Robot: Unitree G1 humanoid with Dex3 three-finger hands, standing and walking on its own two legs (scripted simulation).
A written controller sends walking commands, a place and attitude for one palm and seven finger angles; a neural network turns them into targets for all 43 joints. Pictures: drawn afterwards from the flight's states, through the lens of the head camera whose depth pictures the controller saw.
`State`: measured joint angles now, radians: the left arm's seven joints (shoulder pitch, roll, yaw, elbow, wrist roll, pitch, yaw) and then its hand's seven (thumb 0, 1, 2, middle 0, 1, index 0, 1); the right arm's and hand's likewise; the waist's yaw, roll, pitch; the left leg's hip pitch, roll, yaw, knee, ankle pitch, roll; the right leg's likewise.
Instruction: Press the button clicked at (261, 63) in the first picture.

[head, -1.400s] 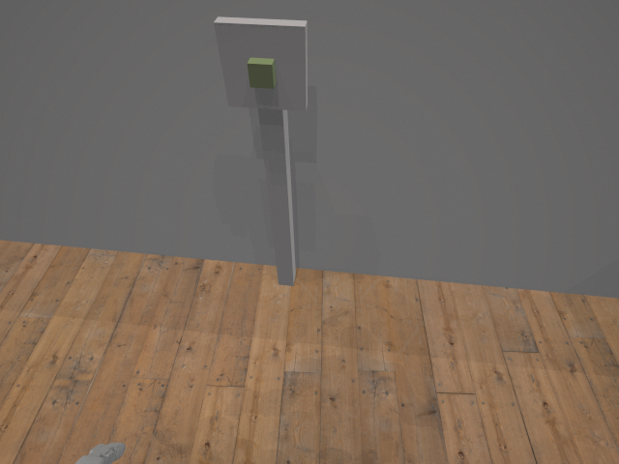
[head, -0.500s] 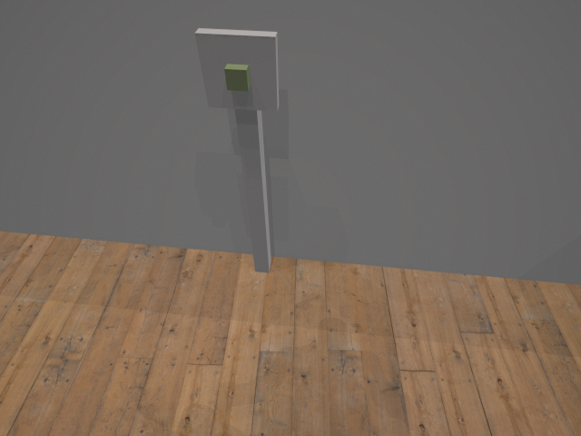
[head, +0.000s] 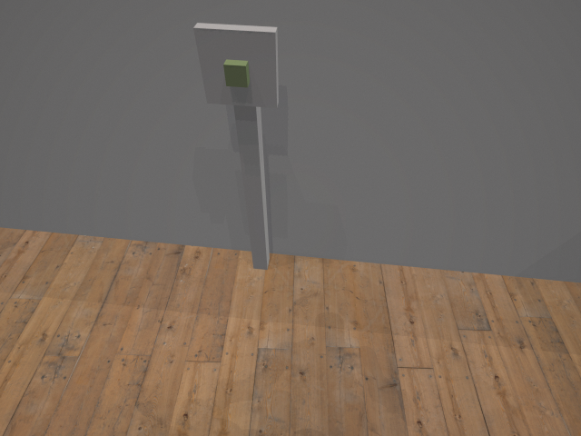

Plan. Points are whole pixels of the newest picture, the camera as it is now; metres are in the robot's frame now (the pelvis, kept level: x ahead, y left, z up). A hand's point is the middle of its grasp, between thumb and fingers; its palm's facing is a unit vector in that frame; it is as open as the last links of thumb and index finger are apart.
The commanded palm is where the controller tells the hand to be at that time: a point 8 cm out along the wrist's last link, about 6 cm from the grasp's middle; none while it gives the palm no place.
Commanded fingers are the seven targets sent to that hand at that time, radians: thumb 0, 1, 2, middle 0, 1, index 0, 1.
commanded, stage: look at it before walking up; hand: left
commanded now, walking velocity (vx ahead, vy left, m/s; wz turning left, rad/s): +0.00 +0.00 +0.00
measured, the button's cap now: (237, 72) +0.84 +0.18 +0.10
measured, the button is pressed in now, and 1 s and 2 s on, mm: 0 0 0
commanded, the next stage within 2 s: take the last steps up to it in 0.34 s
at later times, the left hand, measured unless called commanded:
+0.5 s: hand out of the picture +0.08 +0.25 -0.15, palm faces -0.02 -0.94 -0.34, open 7.3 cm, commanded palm none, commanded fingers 0.00 0.90 0.90 -0.20 -0.30 -0.20 -0.30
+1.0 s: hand out of the picture +0.14 +0.20 -0.19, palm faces -0.05 -0.99 -0.15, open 7.3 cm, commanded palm none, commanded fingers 0.00 0.90 0.90 -0.20 -0.30 -0.20 -0.30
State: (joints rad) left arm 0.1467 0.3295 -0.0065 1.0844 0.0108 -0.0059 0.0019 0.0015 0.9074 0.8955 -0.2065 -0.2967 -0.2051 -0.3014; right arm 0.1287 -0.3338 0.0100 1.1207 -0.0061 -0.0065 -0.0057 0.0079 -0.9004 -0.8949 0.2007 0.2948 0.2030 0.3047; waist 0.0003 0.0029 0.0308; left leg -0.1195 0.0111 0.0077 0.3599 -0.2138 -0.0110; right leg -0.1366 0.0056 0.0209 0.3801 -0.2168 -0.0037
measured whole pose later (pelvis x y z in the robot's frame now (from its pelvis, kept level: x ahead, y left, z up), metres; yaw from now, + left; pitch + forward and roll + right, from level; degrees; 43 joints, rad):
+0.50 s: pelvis +0.01 +0.00 +0.00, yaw +0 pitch -1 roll +0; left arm 0.14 0.33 -0.01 1.08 0.01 -0.01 0.00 0.00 0.91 0.90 -0.21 -0.30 -0.20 -0.30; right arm 0.11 -0.33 0.01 1.12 -0.01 -0.01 -0.01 0.01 -0.90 -0.89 0.20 0.29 0.20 0.30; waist 0.00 0.00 0.03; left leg -0.10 0.01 0.01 0.34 -0.21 -0.01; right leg -0.12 0.00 0.02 0.36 -0.22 0.00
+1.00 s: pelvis +0.12 +0.02 -0.01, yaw -3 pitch -1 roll -1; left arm 0.26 0.17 0.05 1.09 0.02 0.02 -0.01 0.01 0.93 0.90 -0.20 -0.30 -0.20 -0.30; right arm 0.52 -0.09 0.01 1.20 -0.02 -0.07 -0.04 0.00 -0.90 -0.89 0.20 0.29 0.20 0.30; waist -0.02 -0.02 0.08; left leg 0.09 0.01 0.09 0.32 -0.39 0.02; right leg -0.53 -0.07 -0.09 0.95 -0.30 -0.03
